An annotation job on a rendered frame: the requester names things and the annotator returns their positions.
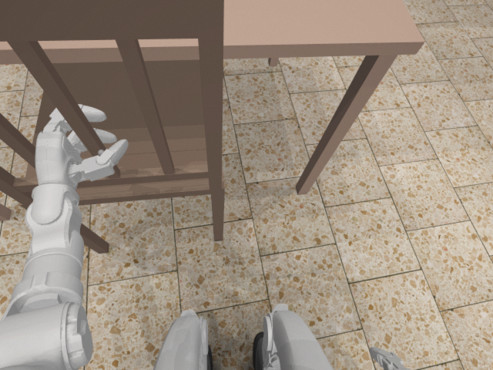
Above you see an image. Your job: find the robot right hand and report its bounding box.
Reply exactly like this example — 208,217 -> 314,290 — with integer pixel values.
370,347 -> 411,370

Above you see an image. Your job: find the robot right thigh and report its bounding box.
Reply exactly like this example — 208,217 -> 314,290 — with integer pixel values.
263,311 -> 333,370

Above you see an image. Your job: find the robot left thigh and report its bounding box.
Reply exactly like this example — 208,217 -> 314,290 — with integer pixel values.
153,315 -> 208,370

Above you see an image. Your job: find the table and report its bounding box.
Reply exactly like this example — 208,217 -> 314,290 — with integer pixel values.
0,0 -> 425,221

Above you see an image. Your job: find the robot left hand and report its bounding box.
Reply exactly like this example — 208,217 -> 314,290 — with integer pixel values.
35,104 -> 129,190

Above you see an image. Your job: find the left robot forearm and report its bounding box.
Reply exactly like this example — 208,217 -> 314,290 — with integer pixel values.
0,183 -> 84,324

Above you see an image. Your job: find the left robot upper arm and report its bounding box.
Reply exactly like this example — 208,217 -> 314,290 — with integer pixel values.
0,302 -> 93,370

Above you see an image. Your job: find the robot thigh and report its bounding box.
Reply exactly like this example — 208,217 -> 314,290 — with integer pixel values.
153,315 -> 208,370
263,311 -> 333,370

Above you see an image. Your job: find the chair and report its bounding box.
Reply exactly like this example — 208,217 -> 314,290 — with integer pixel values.
0,0 -> 225,254

